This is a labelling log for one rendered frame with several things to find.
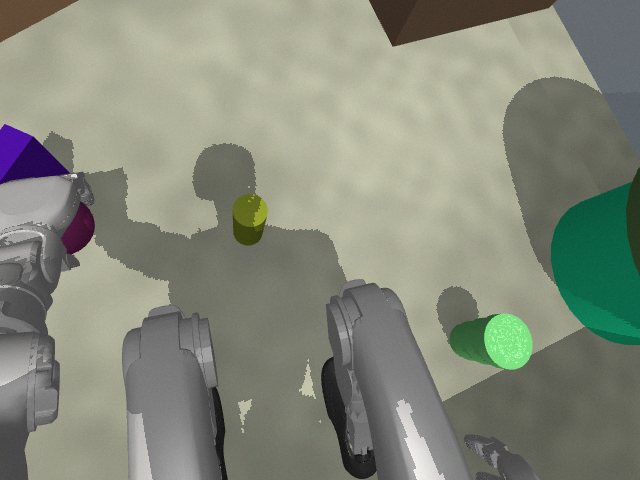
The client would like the left robot hand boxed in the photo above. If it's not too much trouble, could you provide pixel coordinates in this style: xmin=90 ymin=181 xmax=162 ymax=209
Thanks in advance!
xmin=0 ymin=172 xmax=94 ymax=272

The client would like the right robot hand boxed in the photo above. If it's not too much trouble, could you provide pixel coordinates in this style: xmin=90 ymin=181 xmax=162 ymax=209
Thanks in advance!
xmin=464 ymin=434 xmax=541 ymax=480

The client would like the left robot foot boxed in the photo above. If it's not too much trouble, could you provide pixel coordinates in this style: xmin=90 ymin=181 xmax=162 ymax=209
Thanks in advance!
xmin=212 ymin=387 xmax=228 ymax=480

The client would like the potted plant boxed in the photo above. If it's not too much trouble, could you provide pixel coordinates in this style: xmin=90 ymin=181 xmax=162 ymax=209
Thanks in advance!
xmin=551 ymin=168 xmax=640 ymax=345

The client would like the left robot arm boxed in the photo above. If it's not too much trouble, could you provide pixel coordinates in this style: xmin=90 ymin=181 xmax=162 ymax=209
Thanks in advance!
xmin=0 ymin=225 xmax=63 ymax=480

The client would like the right robot foot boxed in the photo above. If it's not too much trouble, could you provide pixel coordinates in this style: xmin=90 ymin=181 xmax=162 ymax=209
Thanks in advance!
xmin=321 ymin=357 xmax=377 ymax=479

